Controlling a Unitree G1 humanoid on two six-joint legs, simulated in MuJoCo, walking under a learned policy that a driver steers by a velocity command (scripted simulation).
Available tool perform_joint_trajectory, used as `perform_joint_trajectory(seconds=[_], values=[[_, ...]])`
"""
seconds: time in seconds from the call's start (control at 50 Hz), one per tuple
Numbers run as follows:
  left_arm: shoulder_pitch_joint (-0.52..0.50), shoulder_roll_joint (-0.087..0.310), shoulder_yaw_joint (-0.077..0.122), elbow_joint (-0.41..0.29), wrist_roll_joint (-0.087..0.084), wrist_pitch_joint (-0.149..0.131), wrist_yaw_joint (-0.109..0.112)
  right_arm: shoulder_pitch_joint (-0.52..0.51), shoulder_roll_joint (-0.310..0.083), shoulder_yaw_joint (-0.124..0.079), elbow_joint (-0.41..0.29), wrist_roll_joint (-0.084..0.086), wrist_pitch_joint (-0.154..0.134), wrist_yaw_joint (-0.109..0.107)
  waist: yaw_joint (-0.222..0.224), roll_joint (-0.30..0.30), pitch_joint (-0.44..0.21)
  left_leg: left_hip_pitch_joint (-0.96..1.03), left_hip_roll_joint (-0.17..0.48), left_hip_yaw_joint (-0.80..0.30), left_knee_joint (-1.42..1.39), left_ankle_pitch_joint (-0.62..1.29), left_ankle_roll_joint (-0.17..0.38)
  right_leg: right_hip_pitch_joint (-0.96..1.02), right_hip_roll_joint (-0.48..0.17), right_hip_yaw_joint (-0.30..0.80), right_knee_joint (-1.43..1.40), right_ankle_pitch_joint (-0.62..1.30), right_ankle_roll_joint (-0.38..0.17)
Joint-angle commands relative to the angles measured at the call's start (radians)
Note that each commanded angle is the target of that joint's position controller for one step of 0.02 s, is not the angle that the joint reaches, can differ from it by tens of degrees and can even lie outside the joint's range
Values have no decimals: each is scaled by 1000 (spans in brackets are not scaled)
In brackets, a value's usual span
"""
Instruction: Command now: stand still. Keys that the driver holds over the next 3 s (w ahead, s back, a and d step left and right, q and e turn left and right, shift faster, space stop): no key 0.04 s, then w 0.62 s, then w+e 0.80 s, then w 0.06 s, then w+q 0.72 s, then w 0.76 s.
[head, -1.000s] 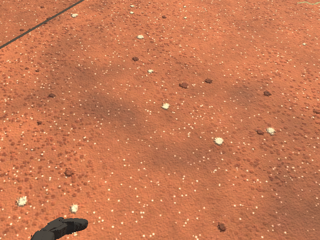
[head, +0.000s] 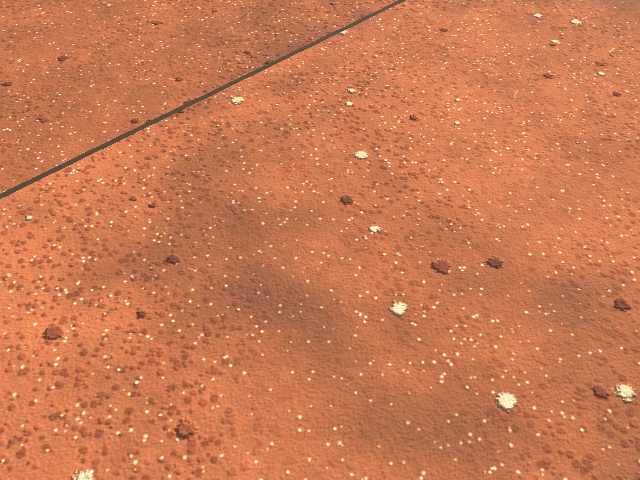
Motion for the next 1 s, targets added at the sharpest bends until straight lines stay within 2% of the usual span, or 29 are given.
perform_joint_trajectory(seconds=[0.02, 0.06, 0.12, 0.16, 0.2, 0.22, 0.26, 0.3, 0.32, 0.34, 0.36, 0.38, 0.42, 0.48, 0.52, 0.6, 0.64, 0.68, 0.7, 0.72, 0.74, 0.76, 0.78, 0.8, 0.82, 0.84, 0.88, 0.94, 1.0], values=[[68, 74, 9, 1, 0, -4, 4, 43, -88, -12, -6, 0, -5, -3, 1, 10, 29, -18, 125, -122, -70, 137, 25, -30, -92, 92, -61, 85, -25], [80, 65, 7, 13, 2, -4, 3, 60, -80, -9, 5, -1, -3, -3, 0, 12, 12, -13, 116, -119, -83, 35, 27, -25, -84, 87, -66, 11, -27], [79, 85, 20, 3, 12, 3, -4, 77, -127, -34, 2, -5, 12, 2, -5, 40, 78, -99, 94, -149, -82, -436, 77, -118, -26, 61, 8, -345, -61], [56, 61, 18, -18, 17, 0, -13, 115, -121, -41, -1, -6, 14, 9, -24, 65, 152, -117, 144, -243, -118, -582, 122, -230, -11, 61, 71, -402, -73], [31, 23, 11, -41, 28, -18, -23, 175, -143, -57, 11, -9, 7, 11, -44, 140, 132, -39, 254, -402, -203, -616, 182, -293, 16, -7, 206, -247, -66], [19, 29, 14, -52, 30, -29, -27, 180, -152, -65, 11, -11, 3, 12, -45, 148, 119, -41, 295, -450, -232, -591, 206, -284, 7, -14, 247, -192, -69], [45, 42, 21, -58, 22, -49, -36, 126, -156, -72, -10, -8, -6, 17, -5, 122, 97, -105, 292, -417, -230, -529, 202, -194, -6, -2, 224, -190, -82], [189, 20, 24, -11, 11, -61, -37, 15, -142, -75, -46, 4, -11, 22, 80, 89, 105, -295, 199, -280, -136, -491, 147, 65, 22, -13, 45, -155, -100], [287, 55, 35, 18, 15, -67, -27, -46, -106, -68, -78, 3, -20, 25, 120, -10, 112, -440, 121, -175, 30, -419, 105, 212, -56, 115, -66, -214, -115], [394, 153, 62, 41, 13, -72, -18, -93, -30, -49, -122, 9, -33, 34, 149, -241, 86, -591, -19, 19, 335, -313, 50, 305, -266, 481, -263, -481, -176], [399, 179, 73, 51, 12, -64, -17, -127, -88, -58, -148, -32, -41, 38, 131, -194, 156, -672, 18, 39, 488, -298, 50, 249, -380, 615, -307, -514, -222], [326, 136, 64, 29, 14, -65, -18, -113, -96, -62, -141, -42, -47, 48, 78, -86, 179, -662, 61, 2, 570, -223, 53, 187, -361, 574, -298, -465, -224], [235, 105, 56, -7, 10, -81, -21, -55, -71, -60, -115, -30, -58, 66, 19, -46, 149, -614, 96, -2, 609, -106, 42, 163, -285, 420, -309, -263, -186], [258, 73, 43, 7, 6, -100, -20, -79, -67, -63, -124, -32, -49, 76, 9, -64, 107, -600, 94, 47, 613, -12, 17, 185, -212, 244, -282, 95, -162], [293, 63, 36, 20, 6, -104, -20, -149, -54, -58, -157, -30, -42, 75, 18, -75, 104, -607, 85, 79, 572, 18, 4, 181, -192, 178, -255, 305, -162], [306, 77, 30, 24, 9, -107, -17, -322, -32, -38, -235, -16, -38, 75, 47, -106, 128, -494, 52, 135, 334, 85, 6, 116, -165, 105, -245, 475, -160], [303, 97, 33, 28, 10, -109, -15, -340, -46, -38, -255, -14, -37, 71, 41, -120, 124, -408, 35, 152, 252, 88, 34, 123, -184, 95, -230, 571, -159], [277, 115, 37, 27, 8, -112, -14, -270, -79, -50, -248, -13, -42, 59, -4, -116, 82, -273, 0, 151, 215, 68, 72, 147, -202, 83, -122, 837, -144], [260, 128, 40, 24, 7, -111, -13, -164, -103, -62, -219, -11, -48, 50, -52, -111, 25, -168, -21, 140, 196, 54, 90, 166, -200, 80, -2, 956, -133], [234, 139, 43, 17, 1, -107, -15, -3, -127, -77, -169, -11, -58, 41, -123, -91, -58, 16, -29, 134, 127, 94, 109, 132, -178, 67, 176, 948, -118], [221, 128, 39, 0, -5, -107, -20, 149, -181, -98, -131, -30, -69, 30, -179, -61, -144, 256, 84, 19, 102, 38, 133, -37, -140, 60, 403, 700, -109], [290, 15, 18, -31, -19, -102, -28, 250, -280, -118, -128, -59, -74, 27, -143, 124, -295, 501, 406, -385, 61, -114, 196, -293, -25, 14, 754, -2, -87], [331, 57, 40, -18, -29, -90, -26, 208, -278, -124, -133, -32, -59, 39, -120, 158, -342, 469, 503, -707, -118, -244, 282, -432, 63, 81, 969, -263, -90], [229, 98, 53, -43, -9, -80, -24, 75, -207, -107, -156, -13, -57, 42, -68, 66, -159, 302, 457, -560, -160, -368, 238, -488, -25, 104, 981, -160, -100], [153, 86, 54, -64, 1, -82, -32, -16, -134, -88, -174, -7, -68, 46, -52, 37, -44, 136, 410, -422, -208, -299, 205, -472, -56, 97, 924, -83, -102], [134, 62, 57, -65, 4, -77, -36, -43, -100, -78, -170, -13, -79, 46, -22, 26, 14, 38, 365, -306, -232, -180, 168, -433, -82, 97, 880, -50, -102], [151, 33, 62, -67, 23, -51, -48, -8, -60, -64, -144, -12, -95, 33, 21, 49, 29, -50, 315, -146, -240, -14, 132, -367, -101, 95, 828, -38, -90], [80, 21, 69, -108, 23, -23, -60, 58, -85, -67, -127, -7, -116, 27, 33, 56, 41, -31, 302, -29, -259, 108, 123, -441, -110, 71, 785, 23, -80], [-46, 29, 71, -161, 19, -15, -72, 108, -89, -66, -122, -13, -118, 23, 18, 63, 66, 8, 281, 65, -266, 182, 108, -548, -116, 46, 696, 138, -70]])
